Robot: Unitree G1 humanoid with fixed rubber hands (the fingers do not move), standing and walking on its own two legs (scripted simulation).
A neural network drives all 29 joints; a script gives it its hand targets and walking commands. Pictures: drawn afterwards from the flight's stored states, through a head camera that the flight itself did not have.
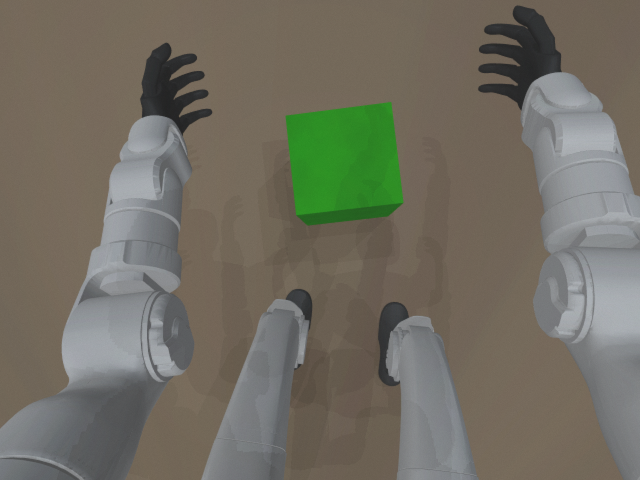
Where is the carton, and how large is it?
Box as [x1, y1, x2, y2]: [286, 102, 403, 224]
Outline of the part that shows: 390,102 286,116 296,215 306,224 386,216 403,202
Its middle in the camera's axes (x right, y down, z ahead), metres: +0.05 -0.15 +0.87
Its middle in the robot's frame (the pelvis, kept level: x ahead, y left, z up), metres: +0.52 +0.05 -0.53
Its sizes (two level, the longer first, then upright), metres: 0.210 0.200 0.250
